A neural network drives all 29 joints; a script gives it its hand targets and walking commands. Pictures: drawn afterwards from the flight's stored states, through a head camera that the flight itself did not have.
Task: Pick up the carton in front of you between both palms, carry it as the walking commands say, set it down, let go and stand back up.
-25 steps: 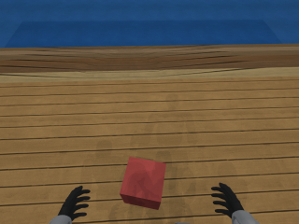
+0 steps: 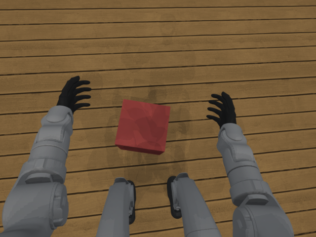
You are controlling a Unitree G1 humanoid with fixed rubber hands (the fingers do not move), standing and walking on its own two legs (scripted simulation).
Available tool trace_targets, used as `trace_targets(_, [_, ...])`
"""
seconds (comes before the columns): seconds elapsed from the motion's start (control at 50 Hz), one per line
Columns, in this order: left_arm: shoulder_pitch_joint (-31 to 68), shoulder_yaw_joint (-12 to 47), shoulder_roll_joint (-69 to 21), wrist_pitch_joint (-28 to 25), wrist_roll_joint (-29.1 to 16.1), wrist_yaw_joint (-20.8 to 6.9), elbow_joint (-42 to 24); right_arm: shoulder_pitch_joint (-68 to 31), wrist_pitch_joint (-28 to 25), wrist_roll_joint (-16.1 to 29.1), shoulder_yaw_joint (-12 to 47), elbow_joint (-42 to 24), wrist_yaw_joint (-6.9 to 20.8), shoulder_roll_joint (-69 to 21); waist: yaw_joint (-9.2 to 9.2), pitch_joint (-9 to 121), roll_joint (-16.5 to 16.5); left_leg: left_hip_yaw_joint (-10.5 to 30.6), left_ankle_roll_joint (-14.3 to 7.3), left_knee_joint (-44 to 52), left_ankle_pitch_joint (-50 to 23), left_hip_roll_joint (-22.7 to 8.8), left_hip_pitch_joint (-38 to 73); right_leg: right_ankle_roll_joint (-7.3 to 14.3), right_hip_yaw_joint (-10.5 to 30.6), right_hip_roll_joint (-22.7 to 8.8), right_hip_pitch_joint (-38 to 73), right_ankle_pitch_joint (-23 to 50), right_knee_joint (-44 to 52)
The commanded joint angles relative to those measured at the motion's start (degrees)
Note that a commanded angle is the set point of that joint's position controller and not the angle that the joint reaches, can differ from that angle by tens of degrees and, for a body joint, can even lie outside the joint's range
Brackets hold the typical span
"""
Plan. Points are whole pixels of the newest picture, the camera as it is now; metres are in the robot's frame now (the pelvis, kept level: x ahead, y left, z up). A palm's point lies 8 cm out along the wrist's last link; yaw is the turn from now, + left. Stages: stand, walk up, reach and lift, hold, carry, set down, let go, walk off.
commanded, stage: reach and lift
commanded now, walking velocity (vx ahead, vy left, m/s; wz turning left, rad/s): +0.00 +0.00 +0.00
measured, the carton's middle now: (143, 130) +0.45 +0.01 -0.54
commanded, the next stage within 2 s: none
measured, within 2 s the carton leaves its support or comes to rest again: leaves its support in 1.90 s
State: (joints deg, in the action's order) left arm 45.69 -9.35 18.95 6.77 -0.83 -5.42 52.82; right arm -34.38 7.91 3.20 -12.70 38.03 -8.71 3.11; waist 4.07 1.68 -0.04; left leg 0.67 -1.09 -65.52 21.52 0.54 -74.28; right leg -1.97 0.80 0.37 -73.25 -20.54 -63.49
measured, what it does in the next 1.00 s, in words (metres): lowers itself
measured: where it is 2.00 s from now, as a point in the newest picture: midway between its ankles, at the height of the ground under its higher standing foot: (153, 207)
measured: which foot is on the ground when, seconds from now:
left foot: down 0.00-1.00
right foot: down 0.00-1.00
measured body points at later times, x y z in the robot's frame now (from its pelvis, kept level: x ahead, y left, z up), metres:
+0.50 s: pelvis +0.00 +0.01 -0.08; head +0.30 +0.03 +0.25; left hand +0.51 +0.19 -0.23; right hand +0.44 -0.19 -0.22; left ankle +0.07 +0.11 -0.63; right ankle +0.08 -0.14 -0.63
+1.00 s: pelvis -0.06 -0.01 -0.27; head +0.30 +0.01 +0.00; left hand +0.50 +0.18 -0.45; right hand +0.44 -0.19 -0.44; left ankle +0.07 +0.11 -0.63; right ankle +0.07 -0.14 -0.63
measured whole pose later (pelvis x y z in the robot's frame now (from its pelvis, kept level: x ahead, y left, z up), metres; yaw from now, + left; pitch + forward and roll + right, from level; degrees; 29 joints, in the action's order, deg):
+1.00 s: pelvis -0.06 -0.01 -0.27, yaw -3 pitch +40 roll -4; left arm 79.2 0.1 28.8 2.7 -10.5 -0.7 68.8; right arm -68.9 3.3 10.9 -12.2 54.5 -12.2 8.1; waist 3.5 -13.0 -2.1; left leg 2.8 -0.3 -119.3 29.2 0.9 -130.4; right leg -3.8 0.0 3.9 -129.0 -27.8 -116.2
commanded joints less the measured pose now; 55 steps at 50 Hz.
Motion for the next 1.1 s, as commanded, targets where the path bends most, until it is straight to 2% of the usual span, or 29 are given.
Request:
trace_targets(0.0, [20.23, -1.49, 8.29, -0.76, 0.2, -0.16, -2.31, -14.98, -0.74, -0.32, -2.59, -4.91, -1.15, 3.76, 0.38, 41.38, 5.47, 1.06, 1.66, 7.47, -7.39, 1.81, 23.59, -2.01, -3.39, 2.94, 11.05, 6.09, 5.04])
trace_targets(0.08, [29.74, -2.11, 10.28, -0.25, 1.23, -0.49, 0.37, -22.6, -0.26, -1.32, -5.12, -4.86, -1.83, 3.66, 1.21, 47.01, 6.35, 1.41, 1.69, 6.91, -6.34, 2.08, 23.48, -2.4, -4.51, 3.37, 7.99, 5.06, 4.0])
trace_targets(0.14, [32.64, -2.86, 10.86, 0.01, 2.59, -0.62, 1.17, -23.94, -0.16, -2.39, -6.67, -5.38, -1.85, 3.14, 1.55, 53.64, 7.37, 1.69, 1.72, 6.36, -10.38, 2.33, 26.71, -2.48, -5.27, 3.81, 7.47, 7.65, 3.69])
trace_targets(0.22, [32.22, -3.93, 9.12, -0.57, 4.78, -0.66, 2.69, -22.48, -1.22, -4.3, -9.13, -4.28, -0.8, 1.97, 1.74, 54.53, 8.36, 2.56, 1.64, 4.6, -17.18, 2.3, 26.62, -2.41, -5.47, 4.06, 2.09, 11.22, 2.64])
trace_targets(0.36, [28.14, -4.81, 4.44, -2.76, 6.63, 0.5, 4.57, -21.45, -4.79, -6.87, -12.1, 0.1, 1.8, 1.02, 1.16, 49.67, 7.86, 4.07, 1.81, -4.17, -22.95, 1.75, 13.88, -2.93, -5.27, 4.27, -13.7, 12.05, -5.66])
trace_targets(0.46, [26.92, -3.3, 5.31, -4.37, 4.54, 2.18, 3.89, -20.95, -6.59, -4.74, -10.64, 3.53, 1.82, 2.2, 0.4, 51.51, 7.64, 4.17, 1.83, -13.75, -24.42, 1.64, 4.81, -3.23, -4.66, 4.29, -21.36, 12.98, -14.79])
trace_targets(0.56, [29.58, 0.65, 8.78, -5.76, -0.73, 3.88, -0.47, -22.91, -7.82, 0.58, -5.94, 1.87, 0.2, 4.38, -0.99, 60.37, 8.75, 3.63, 1.81, -23.87, -26.25, 1.26, 2.61, -3.35, -4.78, 4.56, -23.3, 15.75, -24.29])
trace_targets(0.62, [32.45, 2.77, 11.34, -5.68, -3.77, 4.39, -3.24, -25.93, -7.59, 3.51, -3.16, -0.73, -1.11, 6.15, -1.29, 65.46, 9.08, 2.76, 1.98, -28.84, -24.0, 1.16, 1.48, -3.24, -5.22, 4.57, -22.1, 15.69, -29.45])
trace_targets(0.7, [37.32, 4.61, 14.31, -4.71, -6.55, 4.66, -5.0, -30.1, -6.32, 5.84, -1.08, -3.05, -2.88, 7.4, -1.23, 67.92, 8.98, 1.21, 2.15, -33.4, -16.46, 0.98, -1.89, -3.01, -5.93, 4.29, -20.62, 11.63, -34.73])
trace_targets(0.8, [41.88, 6.54, 15.52, -3.27, -8.32, 4.41, 1.75, -36.14, -4.5, 6.73, -0.46, 0.87, -4.16, 8.02, -0.66, 57.65, 7.4, 0.61, 1.41, -36.45, -1.18, 0.02, -13.21, -2.67, -5.99, 3.3, -22.58, 1.11, -39.05])
trace_targets(0.86, [44.5, 7.53, 15.79, -3.57, -9.06, 4.35, 6.95, -39.96, -4.53, 6.7, -0.7, 5.37, -4.18, 8.32, -0.54, 50.81, 6.08, 1.12, 0.94, -38.28, 4.54, -0.83, -19.85, -2.55, -5.44, 2.83, -23.85, -2.54, -41.54])
trace_targets(0.94, [47.56, 8.71, 16.48, -4.99, -9.87, 4.77, 12.13, -44.22, -5.85, 7.1, -0.45, 11.33, -3.74, 9.4, -0.72, 45.72, 4.81, 2.19, 0.47, -41.52, 5.69, -1.67, -24.6, -2.52, -4.6, 2.49, -24.67, -2.49, -45.08])
trace_targets(1.02, [49.29, 10.56, 17.23, -6.96, -10.79, 5.54, 13.76, -45.3, -7.31, 10.8, 2.59, 17.84, -2.52, 7.91, -2.51, 44.38, 4.67, 2.66, 0.2, -44.56, 2.51, -2.25, -24.78, -2.67, -3.91, 2.78, -25.25, 0.74, -48.44])
trace_targets(1.08, [50.45, 11.58, 17.74, -8.1, -11.25, 6.29, 12.14, -45.75, -8.45, 13.82, 4.73, 18.65, -2.14, 7.4, -3.84, 46.54, 5.79, 2.68, 0.27, -46.41, -1.83, -2.39, -21.62, -2.88, -3.85, 3.26, -25.8, 3.95, -50.3])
